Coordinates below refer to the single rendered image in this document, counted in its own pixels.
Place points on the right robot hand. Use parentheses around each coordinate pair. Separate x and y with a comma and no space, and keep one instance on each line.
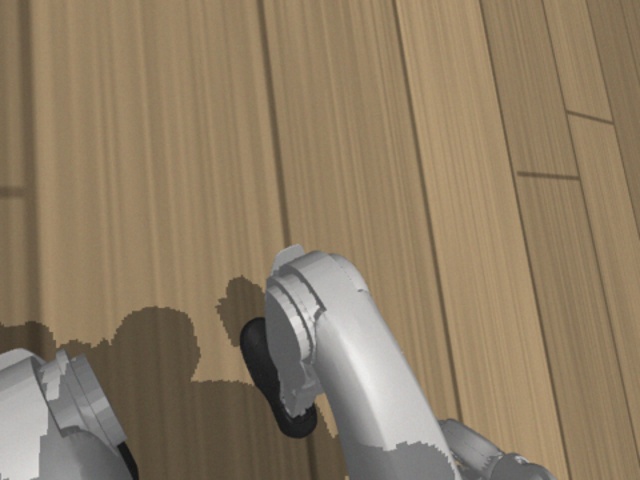
(474,452)

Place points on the right robot foot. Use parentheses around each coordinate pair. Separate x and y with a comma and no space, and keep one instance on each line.
(254,348)

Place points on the right robot arm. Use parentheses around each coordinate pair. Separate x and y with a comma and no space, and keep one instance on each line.
(513,466)

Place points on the left robot foot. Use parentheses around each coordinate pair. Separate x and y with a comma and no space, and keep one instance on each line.
(130,463)

